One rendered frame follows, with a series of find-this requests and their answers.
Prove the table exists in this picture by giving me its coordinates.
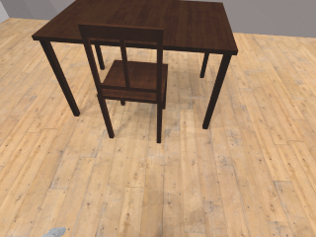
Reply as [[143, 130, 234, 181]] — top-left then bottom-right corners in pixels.
[[32, 0, 239, 129]]

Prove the chair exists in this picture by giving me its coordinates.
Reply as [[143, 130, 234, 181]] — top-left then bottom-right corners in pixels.
[[77, 22, 168, 144]]

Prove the left robot hand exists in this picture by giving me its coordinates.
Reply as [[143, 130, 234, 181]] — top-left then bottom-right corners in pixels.
[[41, 227, 66, 237]]

